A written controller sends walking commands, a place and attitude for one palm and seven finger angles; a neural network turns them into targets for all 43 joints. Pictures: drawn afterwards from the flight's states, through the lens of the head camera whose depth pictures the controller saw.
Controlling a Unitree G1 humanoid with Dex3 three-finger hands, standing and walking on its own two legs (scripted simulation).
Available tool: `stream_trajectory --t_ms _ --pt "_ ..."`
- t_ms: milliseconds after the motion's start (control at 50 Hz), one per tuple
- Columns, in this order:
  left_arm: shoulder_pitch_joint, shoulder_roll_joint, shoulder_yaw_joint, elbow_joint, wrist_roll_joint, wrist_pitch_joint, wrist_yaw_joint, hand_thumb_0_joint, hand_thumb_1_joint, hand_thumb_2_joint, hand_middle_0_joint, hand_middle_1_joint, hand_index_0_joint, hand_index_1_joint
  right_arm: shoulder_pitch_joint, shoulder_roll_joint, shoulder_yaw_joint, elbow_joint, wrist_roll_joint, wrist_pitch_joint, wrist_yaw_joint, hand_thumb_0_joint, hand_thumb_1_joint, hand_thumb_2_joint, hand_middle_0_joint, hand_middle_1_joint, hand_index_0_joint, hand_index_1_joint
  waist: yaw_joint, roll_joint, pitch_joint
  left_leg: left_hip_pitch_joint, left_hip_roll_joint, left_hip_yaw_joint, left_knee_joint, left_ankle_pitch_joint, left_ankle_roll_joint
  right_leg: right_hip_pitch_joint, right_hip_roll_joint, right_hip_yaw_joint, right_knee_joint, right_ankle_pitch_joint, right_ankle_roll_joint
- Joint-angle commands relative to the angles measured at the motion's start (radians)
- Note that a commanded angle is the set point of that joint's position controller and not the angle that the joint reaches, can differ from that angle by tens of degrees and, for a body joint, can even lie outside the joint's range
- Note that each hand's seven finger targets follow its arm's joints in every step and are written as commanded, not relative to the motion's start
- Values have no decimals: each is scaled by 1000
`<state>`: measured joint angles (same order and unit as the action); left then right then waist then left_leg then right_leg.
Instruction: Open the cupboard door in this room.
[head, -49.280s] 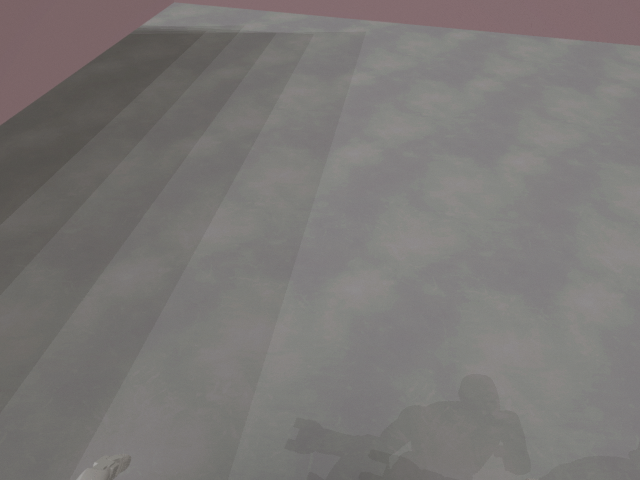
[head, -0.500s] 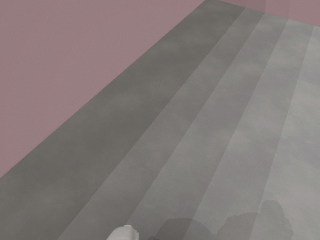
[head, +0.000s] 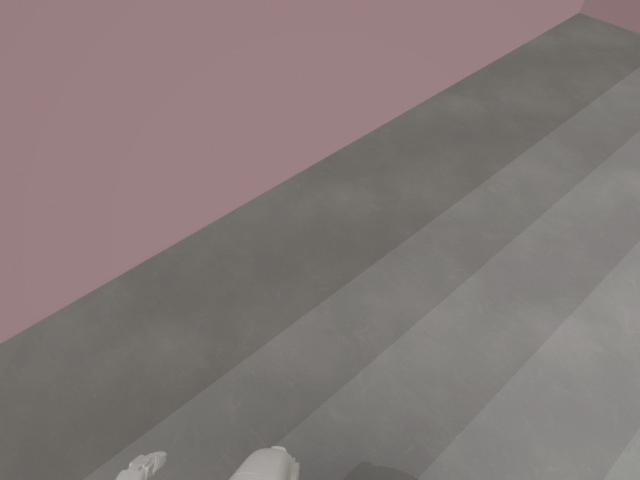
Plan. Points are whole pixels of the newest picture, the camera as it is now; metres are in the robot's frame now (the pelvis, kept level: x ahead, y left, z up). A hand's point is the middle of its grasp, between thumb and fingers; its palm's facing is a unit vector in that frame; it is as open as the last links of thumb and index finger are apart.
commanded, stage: turn to face it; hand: left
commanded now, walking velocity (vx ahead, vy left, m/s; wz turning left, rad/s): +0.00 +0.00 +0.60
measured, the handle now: out of the picture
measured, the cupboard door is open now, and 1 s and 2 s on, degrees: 49 49 49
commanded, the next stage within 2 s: none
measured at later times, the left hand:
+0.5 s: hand out of the picture +0.05 +0.24 -0.16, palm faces +0.32 -0.91 -0.25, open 7.4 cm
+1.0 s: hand out of the picture -0.04 +0.21 -0.18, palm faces +0.59 -0.77 -0.23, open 7.4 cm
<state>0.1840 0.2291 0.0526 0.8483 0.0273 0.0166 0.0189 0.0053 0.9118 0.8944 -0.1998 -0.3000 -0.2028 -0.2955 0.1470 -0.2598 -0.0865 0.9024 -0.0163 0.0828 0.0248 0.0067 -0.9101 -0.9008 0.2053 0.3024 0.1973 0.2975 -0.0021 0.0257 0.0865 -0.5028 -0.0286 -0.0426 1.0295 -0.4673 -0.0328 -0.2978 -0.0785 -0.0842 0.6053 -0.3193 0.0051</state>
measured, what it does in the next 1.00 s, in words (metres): steps on the spot, turning left: left foot, then right foot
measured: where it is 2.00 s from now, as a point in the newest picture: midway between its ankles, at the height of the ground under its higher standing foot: outside the picture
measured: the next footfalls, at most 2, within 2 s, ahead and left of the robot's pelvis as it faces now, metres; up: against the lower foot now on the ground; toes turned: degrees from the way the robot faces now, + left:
left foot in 0.24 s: +0.05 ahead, +0.13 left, +0.00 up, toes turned +14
right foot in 0.60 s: +0.12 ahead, -0.12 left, +0.00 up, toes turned +19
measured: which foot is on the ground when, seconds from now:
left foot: up 0.00-0.22, down 0.24-0.60, up 0.62-0.90, down 0.92-1.00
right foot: down 0.00-0.24, up 0.26-0.58, down 0.60-0.92, up 0.94-1.00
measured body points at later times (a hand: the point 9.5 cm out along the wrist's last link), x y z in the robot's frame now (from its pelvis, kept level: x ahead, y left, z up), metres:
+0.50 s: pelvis +0.02 +0.00 +0.01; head +0.06 +0.03 +0.45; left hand +0.04 +0.29 -0.14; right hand +0.18 -0.22 -0.13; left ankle +0.01 +0.12 -0.73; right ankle +0.06 -0.15 -0.68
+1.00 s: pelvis +0.03 +0.00 -0.01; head +0.06 +0.06 +0.44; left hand -0.07 +0.25 -0.17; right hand +0.28 -0.15 -0.13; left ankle -0.02 +0.09 -0.73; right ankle +0.08 -0.14 -0.68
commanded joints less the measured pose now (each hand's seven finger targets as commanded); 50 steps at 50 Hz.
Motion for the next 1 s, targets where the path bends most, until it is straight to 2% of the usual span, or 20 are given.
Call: stream_trajectory --t_ms 0,100,180,200,220,240,320,440,520,540,580,620,680,780,840,860,900,920,940,980 --pt "0 146 32 -73 -1 -23 11 0 900 900 -200 -300 -200 -300 -44 -59 -12 -94 3 -29 8 0 -900 -900 200 300 200 300 -4 -265 -97 -74 57 56 96 17 -34 153 -233 112 -263 410 -111" --pt "117 197 49 -26 5 -26 13 0 900 900 -200 -300 -200 -300 -112 -18 14 -105 11 -46 11 0 -900 -900 200 300 200 300 60 -224 -149 25 36 151 -277 10 -31 323 -263 39 -135 719 -111" --pt "71 202 55 -29 -13 -19 2 0 900 900 -200 -300 -200 -300 32 -83 1 -69 4 -58 4 0 -900 -900 200 300 200 300 -26 -156 -186 337 37 140 -585 316 6 138 -241 -53 59 561 -17" --pt "62 152 46 -54 -17 -15 -4 0 900 900 -200 -300 -200 -300 96 -180 -24 -60 -4 -66 -1 0 -900 -900 200 300 200 300 -59 75 -240 514 231 -114 -620 554 85 -76 -148 -97 254 216 48" --pt "0 88 23 -97 -21 -8 -6 0 900 900 -200 -300 -200 -300 174 -272 -47 -49 -6 -64 -14 0 -900 -900 200 300 200 300 -106 293 -234 570 457 -412 -645 964 254 -303 -35 -52 464 -362 100" --pt "-51 123 26 -112 -12 5 0 0 900 900 -200 -300 -200 -300 208 -273 -45 -26 -7 -59 -22 0 -900 -900 200 300 200 300 -113 163 -233 534 475 -370 -624 898 305 -318 -45 65 558 -346 78" --pt "-32 109 35 -52 -9 18 -9 0 900 900 -200 -300 -200 -300 19 -178 -16 -72 -9 -68 -41 0 -900 -900 200 300 200 300 -24 160 -121 318 284 -214 -679 562 192 -264 -32 94 526 -122 78" --pt "-48 88 30 -58 -14 15 -10 0 900 900 -200 -300 -200 -300 42 -180 -25 -65 -12 -65 -37 0 -900 -900 200 300 200 300 -25 137 -138 299 240 -241 -672 504 186 -132 30 66 254 -118 72" --pt "43 98 35 -43 -18 2 -6 0 900 900 -200 -300 -200 -300 -19 -180 -33 -84 -6 -55 -33 0 -900 -900 200 300 200 300 24 132 -138 162 195 -269 -604 450 152 104 71 42 -38 16 59" --pt "87 126 44 -33 -16 -7 -2 0 900 900 -200 -300 -200 -300 -33 -158 -32 -93 1 -53 -31 0 -900 -900 200 300 200 300 51 60 -146 81 147 -245 -549 352 111 219 38 68 -180 82 51" --pt "113 267 67 -42 6 -18 11 0 900 900 -200 -300 -200 -300 -46 -78 -20 -127 9 -53 -19 0 -900 -900 200 300 200 300 78 -358 -129 -121 -50 16 -89 -140 -9 243 -406 497 -387 85 -131" --pt "6 194 48 -69 0 -18 18 0 900 900 -200 -300 -200 -300 -6 -97 -29 -101 -1 -38 -8 0 -900 -900 200 300 200 300 11 -231 -90 -71 29 -26 151 -60 0 93 -349 336 -354 93 -173" --pt "-46 146 30 -77 -5 -18 13 0 900 900 -200 -300 -200 -300 -10 -68 -17 -75 0 -25 5 0 -900 -900 200 300 200 300 -16 -268 -68 -60 62 43 134 18 -31 108 -243 115 -287 337 -124" --pt "74 198 49 -34 3 -21 12 0 900 900 -200 -300 -200 -300 -82 -25 6 -92 10 -42 11 0 -900 -900 200 300 200 300 49 -238 -120 40 37 141 -244 5 -33 263 -264 45 -167 613 -115" --pt "68 213 56 -30 -4 -16 4 0 900 900 -200 -300 -200 -300 -20 -45 5 -81 7 -51 7 0 -900 -900 200 300 200 300 16 -215 -139 193 16 164 -456 150 -16 202 -256 -8 -65 562 -61" --pt "49 202 56 -36 -12 -13 1 0 900 900 -200 -300 -200 -300 41 -75 -3 -65 5 -57 7 0 -900 -900 200 300 200 300 -24 -163 -171 317 32 132 -572 281 -2 125 -243 -38 27 481 -21" --pt "-19 90 23 -103 -19 -2 -7 0 900 900 -200 -300 -200 -300 183 -262 -51 -49 -6 -65 -10 0 -900 -900 200 300 200 300 -104 287 -221 542 434 -409 -660 821 221 -300 -40 -55 433 -356 99" --pt "-68 115 25 -117 -12 7 -4 0 900 900 -200 -300 -200 -300 219 -272 -50 -26 -9 -61 -21 0 -900 -900 200 300 200 300 -114 188 -233 524 462 -397 -640 825 286 -322 -47 63 541 -339 77" --pt "-87 117 31 -109 -8 12 -2 0 900 900 -200 -300 -200 -300 185 -246 -40 -37 -10 -65 -28 0 -900 -900 200 300 200 300 -98 119 -203 454 417 -368 -673 657 269 -327 -52 81 574 -269 72" --pt "-66 112 36 -65 -7 17 -6 0 900 900 -200 -300 -200 -300 67 -195 -25 -63 -9 -68 -40 0 -900 -900 200 300 200 300 -44 179 -133 332 304 -273 -694 526 205 -296 -44 111 572 -137 75"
